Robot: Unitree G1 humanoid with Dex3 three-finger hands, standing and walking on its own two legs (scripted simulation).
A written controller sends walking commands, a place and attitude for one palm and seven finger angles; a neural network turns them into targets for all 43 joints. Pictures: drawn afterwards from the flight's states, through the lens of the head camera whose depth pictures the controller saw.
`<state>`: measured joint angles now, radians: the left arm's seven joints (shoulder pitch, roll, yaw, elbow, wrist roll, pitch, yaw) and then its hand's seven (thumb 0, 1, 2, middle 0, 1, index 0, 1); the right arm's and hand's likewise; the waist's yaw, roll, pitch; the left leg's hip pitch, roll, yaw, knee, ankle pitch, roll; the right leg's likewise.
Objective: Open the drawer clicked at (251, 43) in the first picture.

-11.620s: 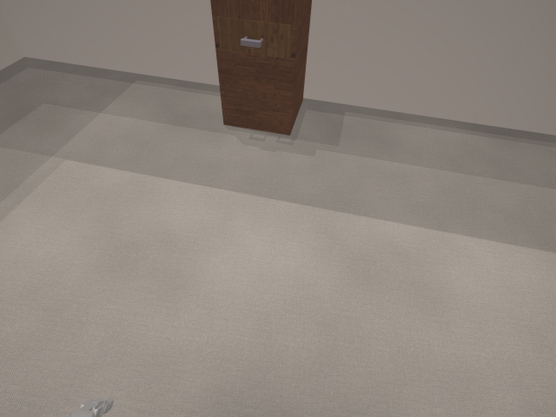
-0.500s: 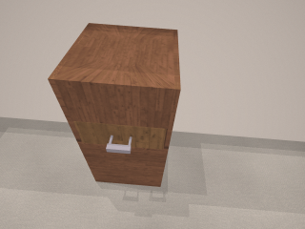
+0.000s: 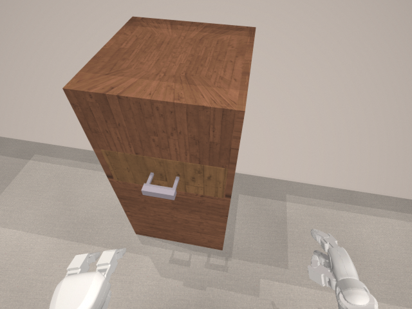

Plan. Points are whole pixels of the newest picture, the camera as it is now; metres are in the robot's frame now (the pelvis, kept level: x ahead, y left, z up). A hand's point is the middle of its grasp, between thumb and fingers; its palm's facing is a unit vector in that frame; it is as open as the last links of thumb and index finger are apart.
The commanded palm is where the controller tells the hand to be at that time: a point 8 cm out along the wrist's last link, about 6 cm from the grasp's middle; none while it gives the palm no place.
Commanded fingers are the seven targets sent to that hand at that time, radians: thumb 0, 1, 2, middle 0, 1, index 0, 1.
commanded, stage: raise the hand with hooked fingers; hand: left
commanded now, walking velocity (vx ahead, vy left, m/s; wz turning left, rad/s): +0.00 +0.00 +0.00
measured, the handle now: (161, 184) +0.48 +0.22 -0.18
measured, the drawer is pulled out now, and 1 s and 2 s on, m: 0.00 0.00 0.00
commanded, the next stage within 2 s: move the hooked fingers above the handle in 1.42 s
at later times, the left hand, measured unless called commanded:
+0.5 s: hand (123, 208) +0.27 +0.20 +0.05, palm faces +0.02 -0.04 -1.00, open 11.9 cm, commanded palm +0.25 +0.22 +0.10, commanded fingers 0.00 -0.27 0.40 -0.28 -1.05 -0.28 -1.05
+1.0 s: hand (97, 155) +0.34 +0.27 +0.11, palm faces +0.13 -0.09 -0.99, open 13.8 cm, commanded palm +0.31 +0.26 +0.16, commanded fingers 0.00 -0.50 0.30 -0.30 -1.20 -0.30 -1.20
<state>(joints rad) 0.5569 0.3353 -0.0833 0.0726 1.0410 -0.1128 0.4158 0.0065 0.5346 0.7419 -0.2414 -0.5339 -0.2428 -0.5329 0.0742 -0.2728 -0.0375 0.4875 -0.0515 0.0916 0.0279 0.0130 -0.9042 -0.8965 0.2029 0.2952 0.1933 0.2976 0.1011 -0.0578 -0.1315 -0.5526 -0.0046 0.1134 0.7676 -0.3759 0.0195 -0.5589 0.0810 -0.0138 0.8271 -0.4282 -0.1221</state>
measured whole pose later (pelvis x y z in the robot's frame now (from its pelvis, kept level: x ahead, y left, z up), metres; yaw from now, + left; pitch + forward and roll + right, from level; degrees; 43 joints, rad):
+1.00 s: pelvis +0.01 +0.05 +0.03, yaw -5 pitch +3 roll +0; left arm -0.08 0.44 -0.10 0.11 0.94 0.17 0.17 0.00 -0.48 0.31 -0.32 -1.19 -0.32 -1.19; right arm 0.07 -0.22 0.01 0.59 0.03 0.15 -0.05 0.01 -0.90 -0.90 0.20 0.30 0.19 0.30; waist 0.06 0.06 -0.10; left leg -0.32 -0.10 -0.08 0.57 -0.31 0.05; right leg -0.31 0.09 0.08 0.59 -0.33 -0.05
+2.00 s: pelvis +0.00 +0.08 +0.02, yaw -5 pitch +8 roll -1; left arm -0.20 0.43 -0.09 0.42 1.02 0.00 0.24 0.00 -0.49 0.30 -0.32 -1.20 -0.32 -1.20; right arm 0.20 -0.23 -0.02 0.61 0.01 0.14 -0.02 0.01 -0.90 -0.90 0.21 0.30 0.20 0.30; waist 0.04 0.03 -0.08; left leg -0.49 -0.12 -0.08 0.67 -0.31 0.08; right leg -0.46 0.07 0.07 0.64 -0.33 -0.01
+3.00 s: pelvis -0.01 +0.06 -0.07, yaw -6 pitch +26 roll -2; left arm -0.53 0.34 -0.04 0.94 1.18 -0.09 0.63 0.00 -0.49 0.30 -0.32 -1.20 -0.33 -1.20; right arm 0.23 -0.23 -0.06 0.70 -0.05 0.12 -0.01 0.01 -0.90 -0.90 0.21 0.30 0.20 0.30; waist -0.07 0.05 -0.25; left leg -1.13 -0.09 -0.07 1.20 -0.52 0.04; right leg -1.10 0.13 0.01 1.16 -0.51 -0.04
